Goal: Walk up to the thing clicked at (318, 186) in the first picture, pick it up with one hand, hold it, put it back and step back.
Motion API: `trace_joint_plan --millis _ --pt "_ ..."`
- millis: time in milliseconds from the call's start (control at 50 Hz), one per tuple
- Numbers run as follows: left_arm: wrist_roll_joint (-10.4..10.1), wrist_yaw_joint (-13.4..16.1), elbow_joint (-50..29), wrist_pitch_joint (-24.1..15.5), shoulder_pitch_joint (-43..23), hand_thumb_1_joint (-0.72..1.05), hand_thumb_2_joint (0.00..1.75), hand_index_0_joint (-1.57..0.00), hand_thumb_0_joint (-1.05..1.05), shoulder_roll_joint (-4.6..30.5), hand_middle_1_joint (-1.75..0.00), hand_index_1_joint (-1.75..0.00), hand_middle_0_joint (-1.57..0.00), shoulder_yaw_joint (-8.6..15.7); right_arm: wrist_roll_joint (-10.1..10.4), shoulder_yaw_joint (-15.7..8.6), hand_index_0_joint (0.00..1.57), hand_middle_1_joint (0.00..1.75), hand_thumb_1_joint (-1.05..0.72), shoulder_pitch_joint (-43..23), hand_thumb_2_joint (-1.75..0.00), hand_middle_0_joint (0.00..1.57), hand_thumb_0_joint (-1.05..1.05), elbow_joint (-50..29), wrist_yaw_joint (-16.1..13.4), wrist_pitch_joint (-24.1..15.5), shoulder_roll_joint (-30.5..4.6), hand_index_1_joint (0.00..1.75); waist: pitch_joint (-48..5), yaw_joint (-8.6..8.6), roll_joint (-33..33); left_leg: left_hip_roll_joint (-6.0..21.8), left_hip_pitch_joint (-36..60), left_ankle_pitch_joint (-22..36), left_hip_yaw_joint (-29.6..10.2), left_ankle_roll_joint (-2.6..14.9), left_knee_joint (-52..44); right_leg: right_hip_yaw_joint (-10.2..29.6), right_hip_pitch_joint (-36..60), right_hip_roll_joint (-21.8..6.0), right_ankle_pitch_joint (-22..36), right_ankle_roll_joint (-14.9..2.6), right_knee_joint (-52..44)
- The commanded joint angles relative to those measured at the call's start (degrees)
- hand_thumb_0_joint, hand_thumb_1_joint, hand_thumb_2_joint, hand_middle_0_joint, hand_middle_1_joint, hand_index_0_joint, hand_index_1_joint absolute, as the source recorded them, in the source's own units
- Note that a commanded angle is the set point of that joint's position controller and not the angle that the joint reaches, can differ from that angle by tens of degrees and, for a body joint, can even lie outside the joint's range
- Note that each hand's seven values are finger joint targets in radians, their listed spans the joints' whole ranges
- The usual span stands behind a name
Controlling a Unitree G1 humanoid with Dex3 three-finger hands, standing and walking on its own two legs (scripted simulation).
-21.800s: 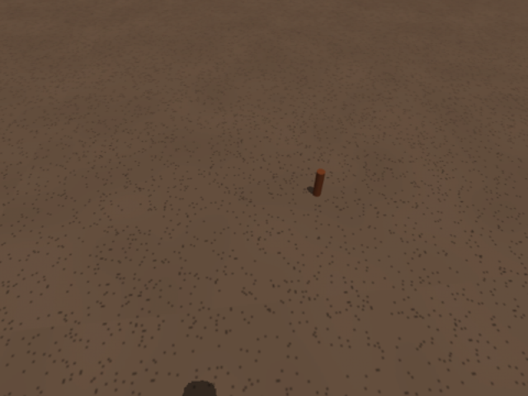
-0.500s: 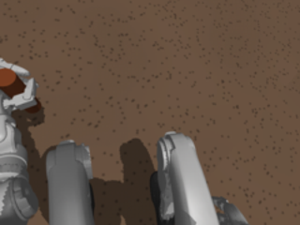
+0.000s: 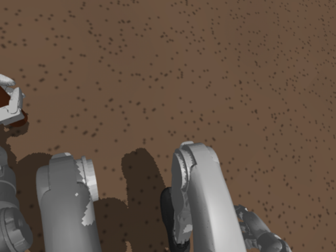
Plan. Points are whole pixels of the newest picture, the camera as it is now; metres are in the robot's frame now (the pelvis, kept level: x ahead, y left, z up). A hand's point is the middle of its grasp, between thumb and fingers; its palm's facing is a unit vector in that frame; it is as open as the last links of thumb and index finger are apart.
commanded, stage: lower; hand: left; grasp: from the side
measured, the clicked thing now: (3, 106) +0.43 +0.30 -0.12
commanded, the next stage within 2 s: loosen in 1.40 s
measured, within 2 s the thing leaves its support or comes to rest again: rests again in 1.16 s
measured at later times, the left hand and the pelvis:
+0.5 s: hand (18, 105) +0.44 +0.29 -0.15, palm faces +0.34 -0.94 -0.01, open 5.3 cm; pelvis -0.01 +0.01 -0.02, yaw -3 degrees
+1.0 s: hand (23, 107) +0.45 +0.29 -0.18, palm faces +0.35 -0.94 -0.03, open 5.3 cm; pelvis -0.01 +0.01 -0.03, yaw -6 degrees
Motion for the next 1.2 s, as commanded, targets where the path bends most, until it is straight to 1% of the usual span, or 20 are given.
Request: trace_joint_plan --millis 0,40,140,180,260,320,380,400,420,440,460,480,540,640,740,840,940,960,1020,1180 --pt "-0.30 0.95 -13.27 -6.14 -17.57 0.62 1.28 -1.30 0.00 15.37 -1.37 -1.36 -1.29 1.36 -0.66 -3.92 0.20 0.30 -0.91 6.44 -0.91 0.20 0.00 -1.67 -0.88 -0.10 -15.37 0.30 -38.77 -0.73 20.26 0.84 26.71 8.68 7.65 3.55 -13.77 -5.56 17.81 1.43 13.62 -4.19 -12.94" --pt "0.01 1.44 -11.73 -6.18 -16.83 0.56 1.25 -1.34 0.00 15.74 -1.40 -1.39 -1.32 1.39 -1.07 -3.35 0.20 0.30 -0.92 6.23 -0.91 0.20 0.00 -2.22 -0.74 0.03 -15.73 0.30 -38.64 -1.55 20.90 0.88 26.48 9.43 7.48 3.41 -13.38 -5.72 18.76 1.52 14.55 -4.14 -12.72" --pt "-1.39 1.54 -3.81 -7.50 -13.62 0.55 1.26 -1.36 0.00 14.60 -1.42 -1.40 -1.34 1.23 -1.52 -0.91 0.20 0.30 -0.91 4.76 -0.90 0.20 0.00 -3.12 -0.42 0.09 -16.23 0.30 -34.21 -3.28 14.20 0.96 21.63 6.75 6.44 4.07 -11.28 -7.09 19.99 2.13 12.78 -3.42 -13.23" --pt "-1.31 1.41 -3.50 -8.42 -13.47 0.55 1.25 -1.35 0.00 17.14 -1.41 -1.39 -1.33 2.24 -1.90 -0.25 0.20 0.30 -0.91 4.04 -0.90 0.20 0.00 -3.48 -0.38 0.02 -16.91 0.30 -34.09 -2.70 15.32 1.06 22.38 7.13 6.24 3.91 -11.25 -7.39 20.08 2.30 12.94 -3.53 -12.62" --pt "-0.68 1.53 -3.64 -10.55 -15.82 0.57 1.23 -1.35 0.00 21.64 -1.40 -1.38 -1.33 3.59 -2.92 1.37 0.20 0.30 -0.91 2.54 -0.90 0.20 0.00 -3.90 -0.49 0.06 -17.84 0.30 -34.33 -3.38 18.51 1.51 24.56 8.50 5.54 3.49 -10.51 -7.72 20.51 2.54 14.25 -3.68 -11.46" --pt "-0.81 2.20 -2.75 -11.94 -16.95 0.58 1.21 -1.31 0.00 23.40 -1.36 -1.34 -1.29 4.74 -3.74 2.62 0.20 0.30 -0.91 1.04 -0.90 0.20 0.00 -4.63 -0.50 -0.16 -18.54 0.30 -32.94 -4.27 20.62 1.73 25.09 7.91 5.02 3.32 -10.14 -8.23 20.03 2.63 14.17 -3.71 -10.91" --pt "-1.00 2.49 -1.57 -13.06 -16.65 0.57 1.22 -1.32 0.00 22.19 -1.37 -1.35 -1.29 3.75 -4.54 3.68 0.20 0.30 -0.92 0.81 -0.90 0.20 0.00 -4.28 -0.45 -0.16 -18.83 0.30 -31.38 -5.25 21.48 1.91 25.82 7.84 4.47 2.96 -10.10 -8.85 20.24 2.67 14.16 -3.59 -10.67" --pt "-0.91 2.68 -2.80 -13.45 -16.55 0.56 1.22 -1.32 0.00 24.32 -1.37 -1.35 -1.30 5.24 -4.70 3.54 0.20 0.30 -0.92 0.24 -0.91 0.20 0.00 -4.79 -0.53 -0.29 -19.49 0.30 -31.68 -4.47 22.34 2.04 26.60 8.71 4.43 2.81 -9.98 -8.86 19.88 2.75 14.84 -3.79 -10.27" --pt "-0.57 2.30 -0.45 -13.41 -15.13 0.54 1.21 -1.31 0.00 23.05 -1.37 -1.35 -1.29 3.66 -4.95 3.87 0.20 0.30 -0.92 -0.10 -0.90 0.20 0.00 -4.22 -0.52 -0.22 -19.57 0.30 -30.99 -4.89 22.85 2.17 27.67 9.02 4.28 2.65 -10.05 -9.01 19.15 2.67 14.83 -3.80 -10.07" --pt "-0.23 2.57 -1.65 -13.61 -15.86 0.53 1.21 -1.31 0.00 25.53 -1.37 -1.35 -1.29 5.28 -5.27 3.99 0.20 0.30 -0.92 0.22 -0.90 0.20 0.00 -4.89 -0.57 -0.15 -20.27 0.30 -31.92 -5.15 24.15 2.34 28.97 10.96 3.95 2.46 -9.88 -9.31 20.08 2.75 16.68 -3.80 -9.71" --pt "0.19 2.32 -0.31 -13.64 -15.22 0.56 1.21 -1.30 0.00 23.67 -1.36 -1.34 -1.28 3.22 -5.40 4.19 0.20 0.30 -0.92 -0.83 -0.90 0.20 0.00 -4.97 -0.58 -0.03 -20.43 0.30 -30.67 -5.57 24.71 2.40 29.58 11.38 3.61 2.24 -10.31 -9.66 18.62 2.58 16.67 -3.92 -9.10" --pt "0.54 2.41 -0.05 -13.73 -15.01 0.54 1.21 -1.31 0.00 24.90 -1.36 -1.35 -1.29 3.93 -5.65 4.32 0.20 0.30 -0.92 -0.19 -0.91 0.20 0.00 -4.58 -0.57 0.08 -20.81 0.30 -30.83 -5.99 25.70 2.47 30.27 12.08 3.20 2.05 -10.40 -10.03 18.93 2.66 17.35 -3.99 -8.74" --pt "0.29 2.61 2.21 -13.70 -14.49 0.56 1.20 -1.30 0.00 23.79 -1.35 -1.33 -1.28 2.62 -5.87 5.30 0.20 0.30 -0.92 -0.89 -0.90 0.20 0.00 -5.16 -0.43 0.26 -21.20 0.30 -28.47 -6.95 24.10 2.38 28.16 10.92 2.63 2.26 -10.07 -10.66 19.00 2.72 17.06 -3.81 -8.94" --pt "-1.26 3.43 3.36 -14.51 -13.89 0.52 1.21 -1.30 0.00 24.91 -1.36 -1.34 -1.28 4.03 -6.43 6.46 0.20 0.30 -0.91 -2.16 -0.90 0.20 0.00 -6.18 -0.30 0.17 -21.97 0.30 -27.95 -7.00 21.54 2.45 26.89 9.63 2.12 2.62 -8.79 -11.23 20.47 3.10 16.65 -3.32 -9.44" --pt "-0.51 4.38 5.57 -16.12 -15.09 0.55 1.23 -1.30 0.00 27.34 -1.37 -1.35 -1.28 4.20 -7.23 7.96 0.20 0.30 -0.90 -3.02 -0.90 0.20 0.00 -6.20 -0.52 0.35 -22.13 0.30 -26.15 -8.17 21.21 2.64 25.91 9.02 1.52 2.70 -8.32 -11.73 21.22 3.42 16.68 -3.10 -9.41" --pt "0.34 5.31 7.13 -17.51 -15.34 0.55 1.21 -1.29 0.00 30.19 -1.35 -1.33 -1.27 4.67 -8.11 9.19 0.20 0.30 -0.90 -4.94 -0.90 0.20 0.00 -6.81 -0.57 0.39 -22.63 0.30 -24.45 -8.29 22.05 2.81 25.12 6.85 1.29 2.77 -7.95 -12.05 20.77 3.73 15.25 -3.13 -9.43" --pt "-0.05 5.78 7.94 -18.34 -15.09 0.54 1.22 -1.29 0.00 28.49 -1.35 -1.33 -1.27 3.71 -8.58 9.83 0.20 0.30 -0.90 -5.89 -0.90 0.20 0.00 -7.66 -0.53 0.25 -23.17 0.30 -23.48 -9.09 22.03 2.95 25.91 6.91 0.69 2.60 -8.02 -12.87 20.94 3.89 15.67 -2.88 -9.24" --pt "0.01 5.86 8.45 -18.34 -14.29 0.54 1.22 -1.29 0.00 29.70 -1.35 -1.33 -1.27 4.64 -8.64 9.79 0.20 0.30 -0.90 -5.47 -0.90 0.20 0.00 -7.27 -0.60 0.19 -23.36 0.30 -24.22 -8.84 21.76 2.94 26.08 7.66 0.68 2.73 -7.63 -12.77 21.62 4.06 16.42 -2.84 -9.23" --pt "0.26 5.82 8.99 -18.31 -14.50 0.52 1.23 -1.30 0.00 29.30 -1.36 -1.34 -1.28 3.42 -8.82 10.17 0.20 0.30 -0.90 -5.85 -0.90 0.20 0.00 -7.41 -0.61 0.22 -23.50 0.30 -23.50 -9.50 22.24 3.07 26.22 7.99 0.28 2.59 -7.78 -13.19 21.49 4.08 16.78 -2.81 -9.08" --pt "0.50 7.15 8.47 -19.08 -14.47 0.54 1.23 -1.29 0.00 30.10 -1.35 -1.34 -1.27 3.53 -9.05 10.77 0.20 0.30 -0.89 -6.71 -0.90 0.20 0.00 -7.71 -0.44 0.42 -23.85 0.30 -22.35 -9.43 23.51 3.33 27.54 9.15 -0.77 2.10 -8.39 -14.25 21.03 4.35 17.34 -3.00 -8.34"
